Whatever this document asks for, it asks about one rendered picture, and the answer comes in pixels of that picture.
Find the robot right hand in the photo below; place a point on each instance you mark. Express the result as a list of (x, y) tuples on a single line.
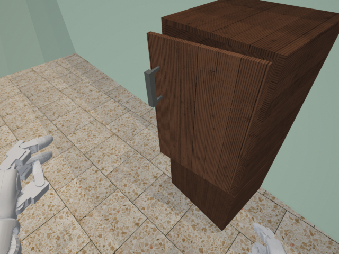
[(273, 245)]

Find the robot left hand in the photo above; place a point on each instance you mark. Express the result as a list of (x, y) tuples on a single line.
[(17, 167)]

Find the cupboard door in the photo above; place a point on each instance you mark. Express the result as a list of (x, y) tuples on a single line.
[(210, 98)]

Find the left robot forearm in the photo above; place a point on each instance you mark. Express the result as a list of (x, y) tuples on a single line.
[(9, 241)]

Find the handle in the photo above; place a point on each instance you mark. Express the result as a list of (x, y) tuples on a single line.
[(151, 88)]

